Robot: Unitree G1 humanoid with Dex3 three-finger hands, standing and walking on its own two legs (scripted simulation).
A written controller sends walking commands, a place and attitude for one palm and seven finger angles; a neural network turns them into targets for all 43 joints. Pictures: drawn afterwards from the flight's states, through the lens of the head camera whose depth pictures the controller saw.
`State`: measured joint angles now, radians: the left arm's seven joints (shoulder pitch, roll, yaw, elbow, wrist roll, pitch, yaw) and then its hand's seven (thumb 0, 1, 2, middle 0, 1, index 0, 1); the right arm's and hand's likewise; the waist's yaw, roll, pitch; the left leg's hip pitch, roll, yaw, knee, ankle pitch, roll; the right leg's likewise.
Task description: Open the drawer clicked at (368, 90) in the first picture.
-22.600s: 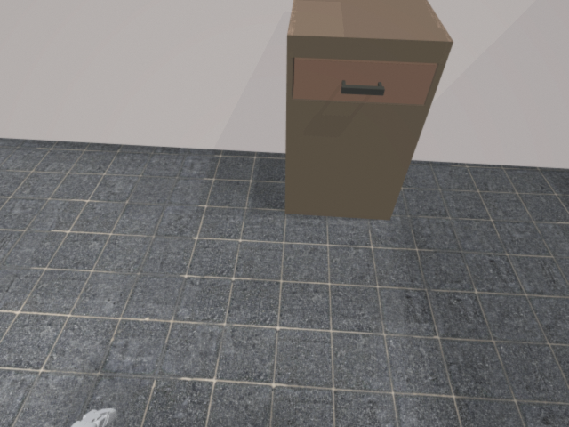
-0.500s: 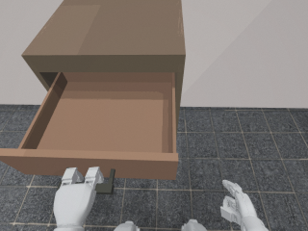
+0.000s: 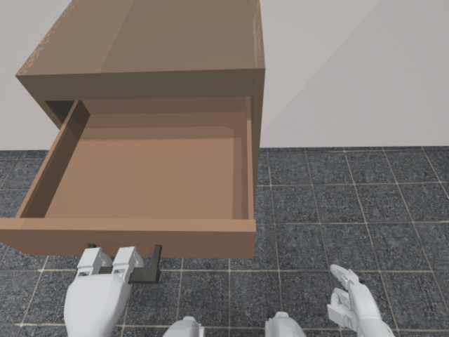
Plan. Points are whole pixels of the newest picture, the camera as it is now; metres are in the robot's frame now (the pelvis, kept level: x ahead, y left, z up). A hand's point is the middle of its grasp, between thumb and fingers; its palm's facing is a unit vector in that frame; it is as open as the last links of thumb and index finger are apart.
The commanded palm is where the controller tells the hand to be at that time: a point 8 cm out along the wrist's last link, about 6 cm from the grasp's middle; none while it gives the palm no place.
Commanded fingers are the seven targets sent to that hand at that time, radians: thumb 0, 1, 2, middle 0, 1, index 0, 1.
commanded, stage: open the thumb to release the handle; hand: left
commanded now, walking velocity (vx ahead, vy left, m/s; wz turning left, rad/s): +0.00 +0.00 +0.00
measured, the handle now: (121, 262) +0.24 +0.20 +0.00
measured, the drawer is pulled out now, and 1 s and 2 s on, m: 0.30 0.30 0.30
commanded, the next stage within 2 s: lift the hand off the handle in 0.46 s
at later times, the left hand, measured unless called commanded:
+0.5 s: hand (114, 297) +0.19 +0.21 -0.02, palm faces +0.00 -0.08 -1.00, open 12.7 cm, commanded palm +0.16 +0.21 +0.02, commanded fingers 0.00 -0.50 0.30 -0.30 -1.20 -0.30 -1.20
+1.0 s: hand (115, 293) +0.19 +0.21 -0.02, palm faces +0.00 -0.08 -1.00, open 13.7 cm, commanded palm +0.18 +0.21 +0.04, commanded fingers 0.00 -0.50 0.30 -0.30 -1.20 -0.30 -1.20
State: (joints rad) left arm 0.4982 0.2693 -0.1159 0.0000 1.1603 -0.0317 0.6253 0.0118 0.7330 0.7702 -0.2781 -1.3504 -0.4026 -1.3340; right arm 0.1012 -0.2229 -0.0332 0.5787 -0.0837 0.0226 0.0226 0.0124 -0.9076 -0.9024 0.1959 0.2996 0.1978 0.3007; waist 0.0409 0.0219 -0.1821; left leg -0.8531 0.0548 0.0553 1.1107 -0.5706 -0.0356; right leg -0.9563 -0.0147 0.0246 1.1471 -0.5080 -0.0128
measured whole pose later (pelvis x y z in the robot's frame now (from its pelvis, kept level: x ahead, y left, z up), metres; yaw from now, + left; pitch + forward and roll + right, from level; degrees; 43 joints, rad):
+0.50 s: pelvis -0.01 +0.00 +0.01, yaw +1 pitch +15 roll +1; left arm 0.35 0.26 -0.15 0.14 1.15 0.03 0.61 0.00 -0.30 0.38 -0.32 -1.26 -0.34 -1.22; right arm 0.08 -0.22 -0.03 0.61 -0.06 0.03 -0.04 0.01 -0.91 -0.90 0.20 0.30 0.20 0.30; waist 0.05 0.02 -0.16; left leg -0.79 0.05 0.02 1.05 -0.52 -0.04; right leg -0.87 -0.02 -0.01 1.06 -0.46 -0.02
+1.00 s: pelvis -0.02 +0.00 +0.02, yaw +2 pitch +14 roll +1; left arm 0.26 0.25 -0.19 0.20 1.14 0.06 0.60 0.00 -0.49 0.30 -0.35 -1.22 -0.33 -1.22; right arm 0.08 -0.21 -0.03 0.65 -0.06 0.03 -0.05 0.01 -0.91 -0.90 0.20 0.30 0.20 0.30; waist 0.05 0.04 -0.14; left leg -0.78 0.04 0.01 1.03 -0.50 -0.03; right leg -0.85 -0.03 -0.02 1.04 -0.44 -0.01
